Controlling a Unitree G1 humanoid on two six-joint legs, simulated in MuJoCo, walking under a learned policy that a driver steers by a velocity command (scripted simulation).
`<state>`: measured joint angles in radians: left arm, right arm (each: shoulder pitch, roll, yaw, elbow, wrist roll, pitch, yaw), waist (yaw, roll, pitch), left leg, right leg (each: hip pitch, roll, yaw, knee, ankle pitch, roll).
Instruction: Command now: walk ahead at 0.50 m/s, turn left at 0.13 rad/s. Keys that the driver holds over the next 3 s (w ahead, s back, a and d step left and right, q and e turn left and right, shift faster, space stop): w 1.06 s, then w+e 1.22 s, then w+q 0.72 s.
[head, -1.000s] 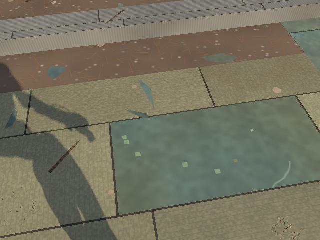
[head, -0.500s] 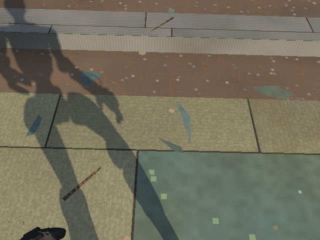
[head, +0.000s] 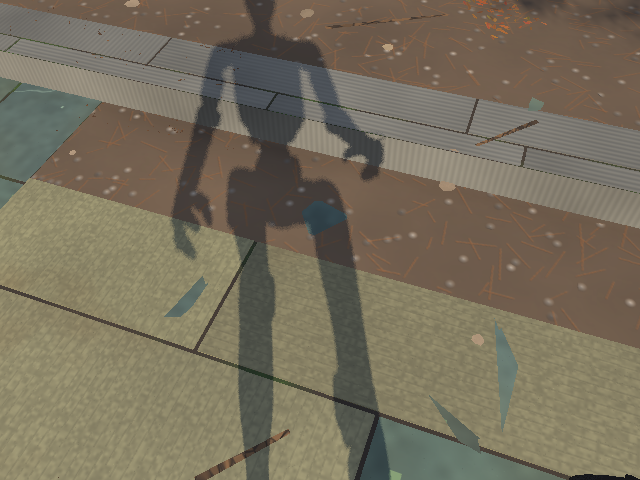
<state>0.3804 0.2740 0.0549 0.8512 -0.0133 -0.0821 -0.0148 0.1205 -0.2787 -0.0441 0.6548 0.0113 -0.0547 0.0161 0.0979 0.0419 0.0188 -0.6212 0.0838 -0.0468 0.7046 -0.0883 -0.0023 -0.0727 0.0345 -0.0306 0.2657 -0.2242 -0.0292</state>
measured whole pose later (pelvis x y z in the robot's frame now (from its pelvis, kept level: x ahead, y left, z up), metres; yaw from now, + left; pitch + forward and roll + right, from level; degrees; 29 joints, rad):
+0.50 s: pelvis +0.26 +0.05 +0.00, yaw +0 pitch +2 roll +2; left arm 0.09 0.29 0.04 0.77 -0.01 -0.07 -0.02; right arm 0.37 -0.28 -0.05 0.81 0.01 -0.07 0.01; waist -0.07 -0.05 0.01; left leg -0.05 -0.07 0.03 0.23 -0.21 0.06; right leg -0.67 -0.11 0.04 0.69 0.02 0.02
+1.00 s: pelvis +0.54 -0.01 +0.00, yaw +0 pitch +1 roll -1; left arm 0.34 0.27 0.04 0.88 0.00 -0.08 -0.02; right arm 0.14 -0.29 -0.05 0.77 0.00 -0.06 0.00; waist 0.06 0.04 0.02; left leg -0.67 0.13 -0.05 0.78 -0.04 -0.02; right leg -0.08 0.07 -0.04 0.23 -0.17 -0.07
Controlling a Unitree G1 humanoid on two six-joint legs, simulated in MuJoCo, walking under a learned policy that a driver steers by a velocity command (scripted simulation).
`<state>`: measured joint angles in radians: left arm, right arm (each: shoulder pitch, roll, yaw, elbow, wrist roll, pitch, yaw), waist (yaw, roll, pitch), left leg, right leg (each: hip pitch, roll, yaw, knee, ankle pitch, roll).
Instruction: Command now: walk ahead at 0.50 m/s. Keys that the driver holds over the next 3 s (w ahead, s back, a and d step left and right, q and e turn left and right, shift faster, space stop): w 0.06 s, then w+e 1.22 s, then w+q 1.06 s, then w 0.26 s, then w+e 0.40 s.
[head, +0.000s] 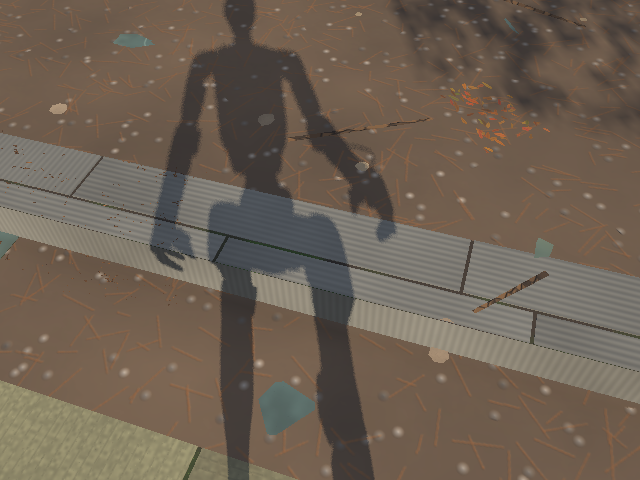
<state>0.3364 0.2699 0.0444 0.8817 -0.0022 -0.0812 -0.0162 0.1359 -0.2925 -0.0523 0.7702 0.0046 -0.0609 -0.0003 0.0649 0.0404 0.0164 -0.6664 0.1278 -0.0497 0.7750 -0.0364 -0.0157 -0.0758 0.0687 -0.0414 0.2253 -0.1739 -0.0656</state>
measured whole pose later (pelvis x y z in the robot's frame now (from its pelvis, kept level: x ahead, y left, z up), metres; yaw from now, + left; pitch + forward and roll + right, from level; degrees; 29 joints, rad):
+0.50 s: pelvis +0.27 +0.06 +0.00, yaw -11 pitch +0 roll +1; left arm 0.20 0.29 0.06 0.88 0.03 0.00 -0.06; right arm 0.35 -0.25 -0.05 0.90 -0.02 -0.09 0.00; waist -0.02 -0.05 0.05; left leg -0.06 0.00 0.19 0.25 -0.20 0.04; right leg -0.60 -0.08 0.00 0.94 -0.14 -0.03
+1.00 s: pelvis +0.50 -0.06 +0.00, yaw -28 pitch +1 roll +0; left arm 0.31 0.28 0.07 0.89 0.01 -0.03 -0.01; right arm 0.13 -0.27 -0.04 0.81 -0.05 -0.03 0.01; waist 0.03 0.03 0.07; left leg -0.60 0.12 -0.02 0.96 -0.24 -0.06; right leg -0.14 0.14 0.05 0.33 -0.19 -0.13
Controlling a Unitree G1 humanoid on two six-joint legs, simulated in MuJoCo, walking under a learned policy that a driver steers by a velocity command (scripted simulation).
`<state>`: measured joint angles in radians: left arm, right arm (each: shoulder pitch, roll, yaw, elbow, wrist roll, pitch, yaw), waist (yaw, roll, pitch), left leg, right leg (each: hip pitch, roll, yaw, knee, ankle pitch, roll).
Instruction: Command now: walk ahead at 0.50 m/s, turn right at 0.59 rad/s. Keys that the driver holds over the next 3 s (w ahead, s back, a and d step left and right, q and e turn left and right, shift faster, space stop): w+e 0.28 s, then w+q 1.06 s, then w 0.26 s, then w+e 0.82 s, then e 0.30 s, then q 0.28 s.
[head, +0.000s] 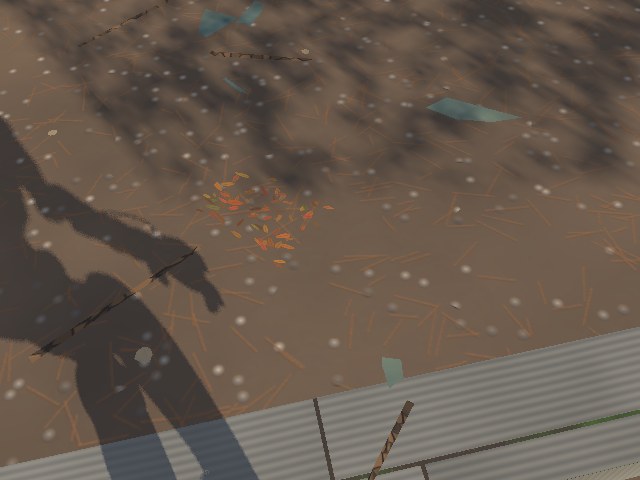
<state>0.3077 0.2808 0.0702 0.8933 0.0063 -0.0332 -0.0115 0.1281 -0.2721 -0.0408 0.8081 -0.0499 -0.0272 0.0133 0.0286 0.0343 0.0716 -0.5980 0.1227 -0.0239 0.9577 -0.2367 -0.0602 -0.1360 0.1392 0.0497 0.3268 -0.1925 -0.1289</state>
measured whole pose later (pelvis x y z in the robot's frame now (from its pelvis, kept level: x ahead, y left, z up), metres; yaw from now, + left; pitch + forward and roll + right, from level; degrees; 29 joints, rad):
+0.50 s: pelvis +0.34 +0.11 +0.03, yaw -11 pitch +2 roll -1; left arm 0.31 0.30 0.08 0.86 0.00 -0.08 -0.02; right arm 0.14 -0.20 -0.01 0.74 -0.01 -0.02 0.01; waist 0.03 -0.04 0.05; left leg -0.70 -0.07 0.00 1.08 -0.39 0.06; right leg -0.42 0.10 0.16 1.49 -0.30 -0.05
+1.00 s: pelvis +0.66 +0.10 +0.10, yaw +6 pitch +3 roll -2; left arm -0.08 0.24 0.03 0.62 0.00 -0.13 -0.01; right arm 0.47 -0.24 -0.06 0.85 0.02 -0.02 -0.03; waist -0.11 0.02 -0.02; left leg -0.11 -0.16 -0.25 0.82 -0.50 0.07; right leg -0.44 0.09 0.02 0.46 -0.08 -0.06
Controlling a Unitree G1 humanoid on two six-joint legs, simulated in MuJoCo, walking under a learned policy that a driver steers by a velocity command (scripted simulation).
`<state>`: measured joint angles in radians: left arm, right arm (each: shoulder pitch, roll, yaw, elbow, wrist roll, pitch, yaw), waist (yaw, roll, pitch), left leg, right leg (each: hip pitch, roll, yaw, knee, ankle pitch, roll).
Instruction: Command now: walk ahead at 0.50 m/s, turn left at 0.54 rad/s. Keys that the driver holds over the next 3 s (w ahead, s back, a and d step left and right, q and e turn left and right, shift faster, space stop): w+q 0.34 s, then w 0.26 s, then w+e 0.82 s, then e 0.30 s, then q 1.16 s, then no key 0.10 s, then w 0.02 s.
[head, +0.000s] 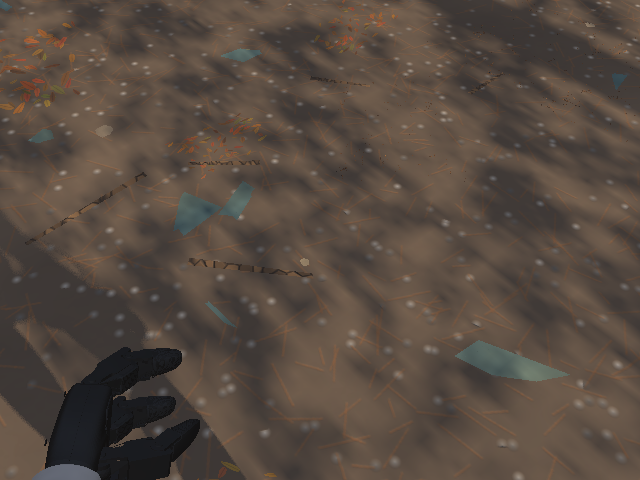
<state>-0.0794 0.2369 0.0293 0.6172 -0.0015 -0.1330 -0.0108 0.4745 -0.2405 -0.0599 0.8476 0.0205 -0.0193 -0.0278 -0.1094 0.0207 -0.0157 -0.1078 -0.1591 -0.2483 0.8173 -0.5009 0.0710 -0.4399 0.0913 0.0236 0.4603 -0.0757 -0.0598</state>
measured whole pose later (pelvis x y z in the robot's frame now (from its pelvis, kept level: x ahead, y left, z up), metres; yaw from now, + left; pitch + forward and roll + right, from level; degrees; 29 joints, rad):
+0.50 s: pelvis +0.27 +0.09 -0.01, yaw +17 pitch +3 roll -1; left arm 0.36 0.29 0.05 0.85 -0.01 -0.07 0.00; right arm 0.04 -0.28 -0.04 0.58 0.01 -0.04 0.04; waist 0.07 0.02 0.05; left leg -0.53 -0.01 0.02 0.64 -0.16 0.07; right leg -0.12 -0.07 -0.09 0.87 -0.52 0.03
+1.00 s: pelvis +0.56 +0.13 -0.01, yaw +8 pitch +3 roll +1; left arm 0.10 0.27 0.04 0.68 -0.01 -0.06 -0.05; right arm 0.31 -0.31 -0.07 0.80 0.00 -0.05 -0.02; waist -0.04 -0.01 0.02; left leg 0.00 0.03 0.16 0.56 -0.46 -0.01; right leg -0.54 0.01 -0.04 0.61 -0.14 -0.08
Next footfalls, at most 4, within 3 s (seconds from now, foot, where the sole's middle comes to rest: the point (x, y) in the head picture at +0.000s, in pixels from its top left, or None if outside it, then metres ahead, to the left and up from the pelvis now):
0.44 left None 0.38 0.22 -0.76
0.98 right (261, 374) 0.73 0.07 -0.76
1.44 left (170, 286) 1.00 0.28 -0.76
1.90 right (280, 272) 1.02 0.01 -0.76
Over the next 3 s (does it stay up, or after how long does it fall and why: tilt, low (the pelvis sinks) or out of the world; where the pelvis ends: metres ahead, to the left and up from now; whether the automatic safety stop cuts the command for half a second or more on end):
stays up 0.95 0.16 0.00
